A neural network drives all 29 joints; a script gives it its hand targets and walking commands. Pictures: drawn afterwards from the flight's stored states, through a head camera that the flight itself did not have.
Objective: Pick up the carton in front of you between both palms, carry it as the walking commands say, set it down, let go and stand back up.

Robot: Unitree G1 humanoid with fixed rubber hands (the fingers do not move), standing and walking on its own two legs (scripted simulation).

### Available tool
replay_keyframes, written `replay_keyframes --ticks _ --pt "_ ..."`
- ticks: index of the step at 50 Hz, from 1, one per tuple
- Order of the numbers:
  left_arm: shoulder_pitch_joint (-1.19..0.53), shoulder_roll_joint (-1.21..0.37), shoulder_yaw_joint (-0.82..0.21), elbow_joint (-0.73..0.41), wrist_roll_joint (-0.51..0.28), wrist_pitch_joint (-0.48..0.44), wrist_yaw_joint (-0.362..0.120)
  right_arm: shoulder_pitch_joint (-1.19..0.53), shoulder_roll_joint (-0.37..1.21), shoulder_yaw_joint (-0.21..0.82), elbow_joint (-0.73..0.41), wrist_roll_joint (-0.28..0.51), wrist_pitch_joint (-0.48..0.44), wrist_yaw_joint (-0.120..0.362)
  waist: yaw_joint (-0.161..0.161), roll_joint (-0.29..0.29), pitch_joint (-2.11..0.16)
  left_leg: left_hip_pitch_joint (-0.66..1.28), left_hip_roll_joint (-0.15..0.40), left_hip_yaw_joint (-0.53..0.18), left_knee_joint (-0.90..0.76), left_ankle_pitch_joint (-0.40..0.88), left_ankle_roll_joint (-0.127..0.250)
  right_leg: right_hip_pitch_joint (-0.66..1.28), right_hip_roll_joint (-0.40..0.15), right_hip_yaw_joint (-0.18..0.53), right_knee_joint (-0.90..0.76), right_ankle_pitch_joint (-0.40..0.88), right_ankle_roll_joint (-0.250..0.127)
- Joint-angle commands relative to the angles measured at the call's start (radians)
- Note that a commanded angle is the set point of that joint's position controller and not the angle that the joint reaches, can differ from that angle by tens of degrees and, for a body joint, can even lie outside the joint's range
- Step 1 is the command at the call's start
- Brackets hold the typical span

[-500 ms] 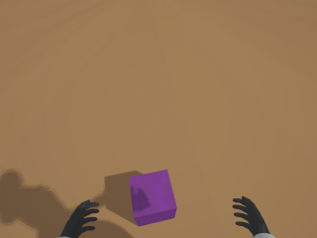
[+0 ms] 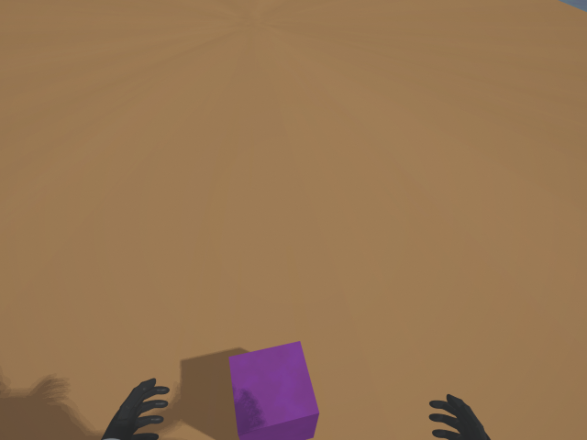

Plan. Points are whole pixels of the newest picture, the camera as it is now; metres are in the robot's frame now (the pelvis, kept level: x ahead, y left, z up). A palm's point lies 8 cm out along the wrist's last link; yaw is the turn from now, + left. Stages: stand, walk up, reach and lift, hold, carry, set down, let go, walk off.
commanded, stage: stand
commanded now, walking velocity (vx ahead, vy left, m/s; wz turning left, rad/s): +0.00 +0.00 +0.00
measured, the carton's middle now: (272, 398) +0.40 +0.07 -0.65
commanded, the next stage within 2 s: none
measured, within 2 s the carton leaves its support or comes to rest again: neither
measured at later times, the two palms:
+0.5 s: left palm out of the picture +0.15 +0.30 -0.10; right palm out of the picture +0.13 -0.28 -0.08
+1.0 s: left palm out of the picture +0.12 +0.31 -0.10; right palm out of the picture +0.09 -0.29 -0.08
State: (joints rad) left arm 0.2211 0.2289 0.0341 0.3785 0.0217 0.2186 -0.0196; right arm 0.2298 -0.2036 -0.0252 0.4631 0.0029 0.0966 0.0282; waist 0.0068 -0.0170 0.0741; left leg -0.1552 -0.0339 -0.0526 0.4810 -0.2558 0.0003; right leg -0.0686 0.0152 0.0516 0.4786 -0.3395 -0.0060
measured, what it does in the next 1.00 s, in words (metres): stands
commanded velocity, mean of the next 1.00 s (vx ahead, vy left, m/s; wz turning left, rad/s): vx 0.00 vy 0.00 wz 0.00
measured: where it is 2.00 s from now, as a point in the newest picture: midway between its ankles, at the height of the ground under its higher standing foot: outside the picture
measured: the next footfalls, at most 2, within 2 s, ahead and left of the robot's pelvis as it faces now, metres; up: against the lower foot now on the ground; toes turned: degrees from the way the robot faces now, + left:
none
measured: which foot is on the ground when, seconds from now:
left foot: down 0.00-1.00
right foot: down 0.00-1.00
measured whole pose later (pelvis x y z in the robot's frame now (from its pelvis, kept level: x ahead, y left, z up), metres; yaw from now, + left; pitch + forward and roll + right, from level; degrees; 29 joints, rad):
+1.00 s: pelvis +0.00 +0.02 +0.01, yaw -2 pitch -2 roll +0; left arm 0.18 0.37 0.01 0.88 0.03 0.00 0.02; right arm 0.14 -0.35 -0.02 0.94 -0.03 -0.01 -0.02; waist -0.01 -0.04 0.02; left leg -0.17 -0.03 -0.01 0.43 -0.23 0.02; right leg -0.08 0.01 0.08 0.39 -0.28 0.02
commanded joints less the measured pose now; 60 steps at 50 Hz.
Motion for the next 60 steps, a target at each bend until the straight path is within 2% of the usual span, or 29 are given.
replay_keyframes --ticks 1,3,5,6,14,21,33,60 --pt "-0.075 0.209 0.057 0.037 0.014 -0.081 0.039 -0.037 -0.218 -0.057 0.058 -0.056 -0.037 -0.033 0.0 -0.133 -0.034 -0.045 0.058 0.002 -0.015 0.176 -0.022 -0.173 -0.03 0.006 -0.073 0.132 0.036" --pt "-0.061 0.195 0.049 0.067 0.021 -0.14 0.044 -0.034 -0.224 -0.063 0.087 -0.066 -0.065 -0.045 -0.015 -0.042 -0.049 -0.058 0.067 -0.02 -0.041 0.02 -0.001 -0.185 -0.043 0.053 -0.087 -0.019 0.013" --pt "-0.063 0.184 0.049 0.092 0.023 -0.17 0.036 -0.064 -0.221 -0.061 0.113 -0.065 -0.084 -0.046 -0.01 0.029 -0.048 -0.115 0.081 -0.053 -0.08 -0.076 0.009 -0.164 -0.035 0.047 -0.054 -0.015 0.005" --pt "-0.057 0.182 0.047 0.11 0.023 -0.18 0.029 -0.085 -0.224 -0.059 0.124 -0.062 -0.089 -0.043 -0.002 0.051 -0.065 -0.12 0.088 -0.062 -0.091 -0.073 0.013 -0.143 -0.033 0.043 -0.039 0.025 0.006" --pt "-0.032 0.226 0.038 0.218 0.016 -0.214 0.037 -0.091 -0.263 -0.054 0.208 -0.046 -0.106 -0.047 -0.01 0.045 -0.134 -0.018 0.109 -0.057 -0.035 0.252 0.02 -0.104 -0.056 0.06 -0.033 0.25 0.01" --pt "-0.026 0.248 0.025 0.285 0.01 -0.22 0.046 -0.091 -0.285 -0.047 0.265 -0.039 -0.107 -0.052 -0.013 0.032 -0.143 0.028 0.113 -0.049 -0.03 0.357 0.019 -0.088 -0.069 0.064 -0.042 0.334 0.01" --pt "-0.049 0.267 0.011 0.36 0.007 -0.227 0.05 -0.11 -0.294 -0.039 0.334 -0.035 -0.112 -0.053 -0.014 0.011 -0.118 0.032 0.115 -0.054 -0.059 0.322 0.022 -0.077 -0.084 0.073 -0.079 0.315 0.006" --pt "-0.077 0.303 0.002 0.505 0.003 -0.236 0.042 -0.138 -0.329 -0.023 0.48 -0.025 -0.115 -0.045 -0.015 0.015 -0.071 0.038 0.127 -0.078 -0.143 0.195 0.023 -0.063 -0.102 0.088 -0.173 0.226 -0.002"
